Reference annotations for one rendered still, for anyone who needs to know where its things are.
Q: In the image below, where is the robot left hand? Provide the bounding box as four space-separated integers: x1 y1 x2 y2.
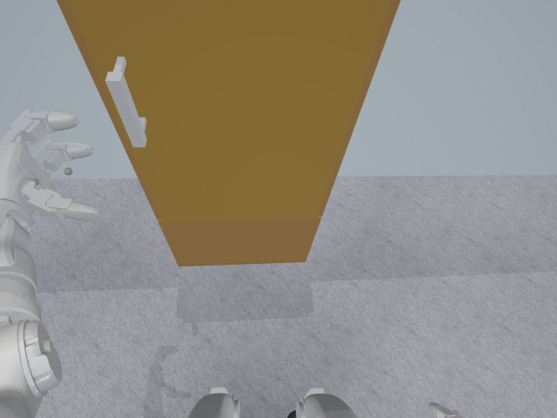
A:
0 110 100 223

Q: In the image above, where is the left robot forearm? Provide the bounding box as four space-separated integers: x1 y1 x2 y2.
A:
0 199 42 327

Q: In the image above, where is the cupboard door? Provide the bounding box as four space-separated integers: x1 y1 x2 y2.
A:
67 0 392 221

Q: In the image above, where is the left robot upper arm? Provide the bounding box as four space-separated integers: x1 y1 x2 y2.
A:
0 320 62 418

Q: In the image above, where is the robot left shin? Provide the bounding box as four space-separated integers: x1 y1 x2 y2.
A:
210 387 228 394

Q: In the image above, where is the handle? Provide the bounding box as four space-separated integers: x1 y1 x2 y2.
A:
105 57 147 147

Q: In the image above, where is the left robot thigh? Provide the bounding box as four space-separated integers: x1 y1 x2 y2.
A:
187 393 240 418

